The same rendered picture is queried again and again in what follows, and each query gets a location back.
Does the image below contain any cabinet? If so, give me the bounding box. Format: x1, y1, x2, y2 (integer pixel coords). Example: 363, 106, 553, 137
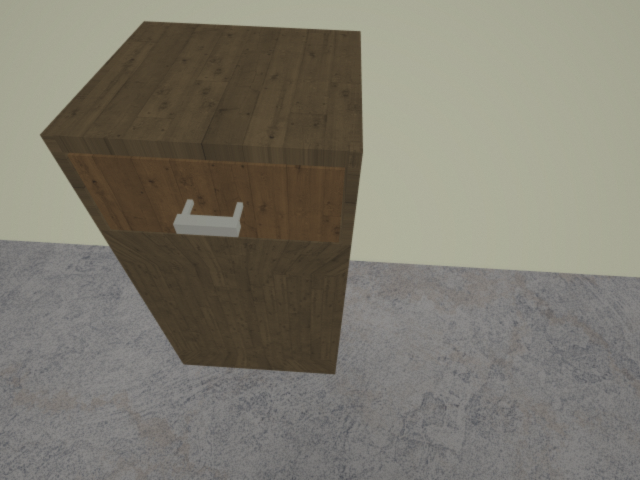
40, 21, 363, 374

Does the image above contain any handle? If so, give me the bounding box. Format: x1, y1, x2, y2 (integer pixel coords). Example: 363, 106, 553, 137
173, 199, 243, 237

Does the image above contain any drawer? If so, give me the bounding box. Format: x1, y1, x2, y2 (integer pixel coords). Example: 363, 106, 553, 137
67, 153, 345, 243

